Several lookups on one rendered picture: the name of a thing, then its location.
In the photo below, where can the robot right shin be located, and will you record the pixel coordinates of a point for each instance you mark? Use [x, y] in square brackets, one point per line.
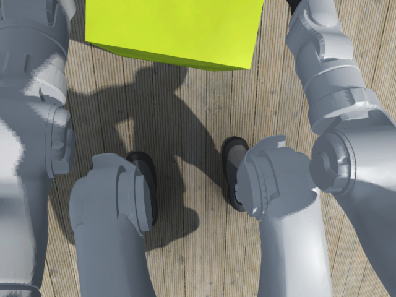
[270, 142]

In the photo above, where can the right robot upper arm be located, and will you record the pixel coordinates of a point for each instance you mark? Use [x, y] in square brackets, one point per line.
[357, 166]

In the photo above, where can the right robot hand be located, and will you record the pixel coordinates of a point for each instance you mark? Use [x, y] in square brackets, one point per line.
[293, 4]

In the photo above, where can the carton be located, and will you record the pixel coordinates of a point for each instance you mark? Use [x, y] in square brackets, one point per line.
[212, 35]

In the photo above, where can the robot right forearm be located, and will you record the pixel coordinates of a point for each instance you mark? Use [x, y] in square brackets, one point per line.
[330, 77]

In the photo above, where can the right robot foot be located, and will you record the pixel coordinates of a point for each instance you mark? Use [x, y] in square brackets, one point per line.
[233, 152]

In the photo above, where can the robot left forearm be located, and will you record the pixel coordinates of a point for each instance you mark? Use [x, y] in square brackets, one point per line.
[34, 43]

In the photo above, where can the left robot upper arm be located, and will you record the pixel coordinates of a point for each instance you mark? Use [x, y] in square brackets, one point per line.
[36, 144]

